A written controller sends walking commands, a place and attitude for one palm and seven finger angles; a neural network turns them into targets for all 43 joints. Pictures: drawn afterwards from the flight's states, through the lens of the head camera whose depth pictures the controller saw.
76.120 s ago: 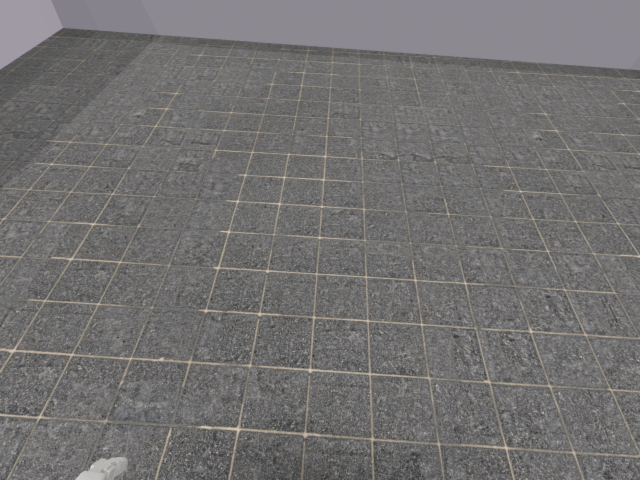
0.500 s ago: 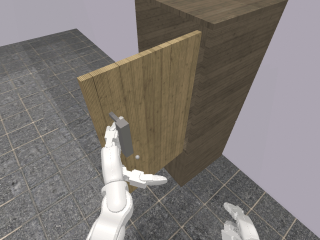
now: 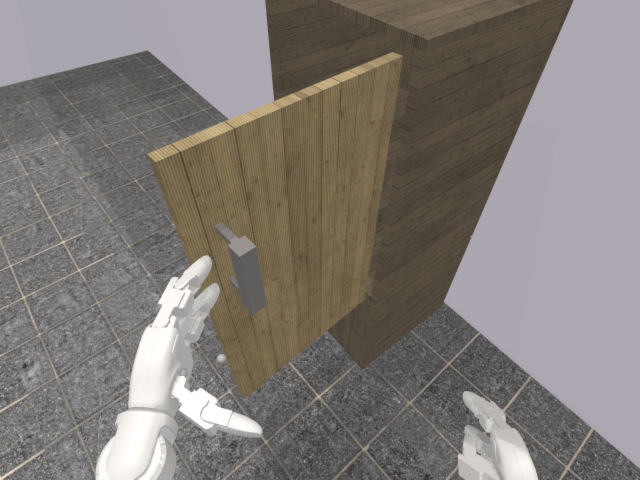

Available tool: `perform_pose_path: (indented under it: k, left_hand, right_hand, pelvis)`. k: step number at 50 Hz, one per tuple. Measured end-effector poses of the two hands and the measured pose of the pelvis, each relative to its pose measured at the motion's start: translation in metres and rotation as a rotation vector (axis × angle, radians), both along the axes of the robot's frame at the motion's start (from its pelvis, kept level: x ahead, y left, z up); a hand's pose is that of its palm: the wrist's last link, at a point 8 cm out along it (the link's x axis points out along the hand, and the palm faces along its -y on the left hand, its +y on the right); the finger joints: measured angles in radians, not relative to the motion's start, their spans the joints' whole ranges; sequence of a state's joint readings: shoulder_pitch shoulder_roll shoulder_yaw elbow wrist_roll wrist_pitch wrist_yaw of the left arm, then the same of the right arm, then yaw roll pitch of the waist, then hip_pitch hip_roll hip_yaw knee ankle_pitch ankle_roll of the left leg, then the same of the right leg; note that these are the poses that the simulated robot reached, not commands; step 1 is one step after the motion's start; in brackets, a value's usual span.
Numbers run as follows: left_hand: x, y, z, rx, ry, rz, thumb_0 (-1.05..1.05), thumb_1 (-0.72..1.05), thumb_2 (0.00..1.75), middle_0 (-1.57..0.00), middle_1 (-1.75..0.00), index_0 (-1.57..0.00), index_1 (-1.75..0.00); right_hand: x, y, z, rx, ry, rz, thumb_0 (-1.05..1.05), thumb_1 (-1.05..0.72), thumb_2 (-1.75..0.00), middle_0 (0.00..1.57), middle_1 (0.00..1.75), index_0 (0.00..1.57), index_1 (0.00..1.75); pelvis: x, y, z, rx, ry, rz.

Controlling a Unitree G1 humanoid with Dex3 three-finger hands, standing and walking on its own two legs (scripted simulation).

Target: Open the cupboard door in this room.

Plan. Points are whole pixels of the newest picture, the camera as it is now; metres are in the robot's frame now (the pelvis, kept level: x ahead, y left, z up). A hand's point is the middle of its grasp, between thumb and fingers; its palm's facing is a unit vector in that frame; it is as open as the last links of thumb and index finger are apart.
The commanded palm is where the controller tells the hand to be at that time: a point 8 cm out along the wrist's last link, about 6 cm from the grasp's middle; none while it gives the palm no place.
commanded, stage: slide the hand sideways off the handle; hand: left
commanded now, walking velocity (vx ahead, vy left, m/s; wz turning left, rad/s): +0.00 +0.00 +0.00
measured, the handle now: (239, 268) +0.35 +0.13 +0.09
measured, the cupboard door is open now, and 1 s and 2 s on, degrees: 94 94 94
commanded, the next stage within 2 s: draw the hand back to the body in 0.64 s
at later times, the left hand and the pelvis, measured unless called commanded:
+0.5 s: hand (176, 390) +0.20 +0.16 +0.08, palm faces +0.04 -1.00 -0.06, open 16.4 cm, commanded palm +0.16 +0.22 +0.09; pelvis +0.01 +0.00 -0.01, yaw +1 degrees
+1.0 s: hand (136, 391) +0.18 +0.19 +0.11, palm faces +0.05 -0.99 -0.09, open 16.3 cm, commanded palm +0.15 +0.25 +0.12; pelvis +0.00 +0.00 -0.01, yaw +1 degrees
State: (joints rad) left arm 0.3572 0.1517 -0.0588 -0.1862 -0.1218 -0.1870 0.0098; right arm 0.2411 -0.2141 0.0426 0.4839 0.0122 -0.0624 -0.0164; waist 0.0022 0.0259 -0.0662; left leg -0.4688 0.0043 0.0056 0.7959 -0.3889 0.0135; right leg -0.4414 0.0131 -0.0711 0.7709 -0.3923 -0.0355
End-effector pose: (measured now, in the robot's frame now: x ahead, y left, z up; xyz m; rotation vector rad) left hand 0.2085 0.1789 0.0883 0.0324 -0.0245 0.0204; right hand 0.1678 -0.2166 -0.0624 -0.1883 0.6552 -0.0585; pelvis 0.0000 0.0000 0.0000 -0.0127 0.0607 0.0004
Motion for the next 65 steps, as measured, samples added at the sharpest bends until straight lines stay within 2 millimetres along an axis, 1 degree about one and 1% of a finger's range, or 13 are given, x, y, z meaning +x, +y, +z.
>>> perform_pose_path:
  k: [4,8,13,17,27,34,40,43,45,52,58,63,65]
  left_hand:
    - [-0.003,0.008,0.003,-0.002,-0.003,0.011,-0.02,-0.5,0.3,-0.15,-0.3,-0.14,-0.3]
    - [-0.008,0.011,-0.001,-0.005,0.031,0.002,-0.02,-0.5,0.3,-0.15,-0.3,-0.14,-0.3]
    - [-0.019,0.014,-0.003,-0.006,0.054,-0.003,-0.02,-0.5,0.3,-0.15,-0.3,-0.15,-0.3]
    - [-0.026,0.022,0.0,0.012,0.038,0.015,-0.02,-0.5,0.3,-0.15,-0.3,-0.15,-0.3]
    - [-0.039,0.042,-0.003,0.025,0.053,0.02,-0.02,-0.5,0.3,-0.15,-0.3,-0.15,-0.3]
    - [-0.051,0.054,-0.001,0.029,0.048,0.03,-0.02,-0.5,0.3,-0.15,-0.3,-0.15,-0.3]
    - [-0.052,0.05,-0.002,0.005,0.024,0.013,-0.02,-0.5,0.3,-0.15,-0.3,-0.15,-0.3]
    - [-0.049,0.047,0.003,0.02,0.01,-0.012,-0.02,-0.5,0.3,-0.15,-0.3,-0.15,-0.3]
    - [-0.047,0.049,0.009,0.039,-0.002,-0.015,-0.02,-0.5,0.3,-0.15,-0.3,-0.15,-0.3]
    - [-0.049,0.072,0.025,0.051,-0.007,0.044,-0.02,-0.5,0.3,-0.15,-0.3,-0.15,-0.3]
    - [-0.053,0.08,0.03,0.044,0.018,0.039,-0.02,-0.5,0.3,-0.15,-0.3,-0.15,-0.3]
    - [-0.051,0.083,0.041,0.054,-0.005,0.027,-0.02,-0.47,0.32,-0.15,-0.3,-0.15,-0.3]
    - [-0.049,0.088,0.049,0.149,-0.003,0.085,-0.02,-0.44,0.33,-0.16,-0.3,-0.15,-0.3]
  right_hand:
    - [0.004,0.002,-0.002,0.009,-0.01,0.004,0.01,-0.9,-0.9,0.2,0.3,0.2,0.29]
    - [0.008,0.004,-0.004,0.013,-0.018,0.006,0.01,-0.9,-0.9,0.21,0.3,0.2,0.29]
    - [0.013,0.002,-0.003,0.009,-0.03,0.002,0.01,-0.9,-0.9,0.21,0.3,0.2,0.3]
    - [0.016,0.0,-0.004,0.001,-0.038,0.006,0.01,-0.9,-0.9,0.21,0.3,0.2,0.3]
    - [0.02,-0.006,-0.007,-0.011,-0.044,-0.01,0.01,-0.9,-0.9,0.21,0.3,0.2,0.3]
    - [0.021,-0.005,-0.007,-0.01,-0.064,-0.017,0.01,-0.9,-0.9,0.2,0.3,0.2,0.29]
    - [0.019,0.0,-0.006,-0.014,-0.085,0.0,0.01,-0.9,-0.9,0.21,0.3,0.2,0.29]
    - [0.016,0.003,-0.006,-0.01,-0.092,-0.001,0.01,-0.9,-0.9,0.21,0.3,0.2,0.29]
    - [0.013,0.005,-0.005,-0.003,-0.094,-0.008,0.01,-0.9,-0.9,0.21,0.3,0.2,0.3]
    - [0.007,0.009,-0.001,0.014,-0.097,-0.028,0.01,-0.9,-0.9,0.21,0.3,0.2,0.3]
    - [0.009,0.01,0.006,-0.005,-0.116,-0.012,0.01,-0.9,-0.9,0.21,0.3,0.2,0.3]
    - [0.013,0.011,0.013,-0.014,-0.141,-0.001,0.01,-0.9,-0.9,0.21,0.3,0.2,0.3]
    - [0.015,0.013,0.017,-0.026,-0.138,-0.001,0.01,-0.9,-0.9,0.21,0.3,0.2,0.3]
  pelvis:
    - [0.003,0.0,-0.001,-0.003,0.01,0.004]
    - [0.007,0.001,-0.002,-0.002,0.02,0.006]
    - [0.012,0.0,-0.004,-0.001,0.032,0.005]
    - [0.014,-0.001,-0.006,-0.004,0.039,0.01]
    - [0.015,-0.003,-0.011,-0.011,0.055,0.017]
    - [0.012,-0.002,-0.012,-0.016,0.055,0.021]
    - [0.005,0.001,-0.014,-0.022,0.053,0.027]
    - [0.003,0.002,-0.014,-0.021,0.047,0.025]
    - [0.002,0.003,-0.013,-0.02,0.042,0.022]
    - [0.003,0.005,-0.007,-0.022,0.017,0.017]
    - [0.004,0.008,-0.003,-0.027,-0.005,0.024]
    - [0.004,0.01,0.001,-0.026,-0.018,0.026]
    - [0.005,0.01,0.005,-0.024,-0.029,0.019]
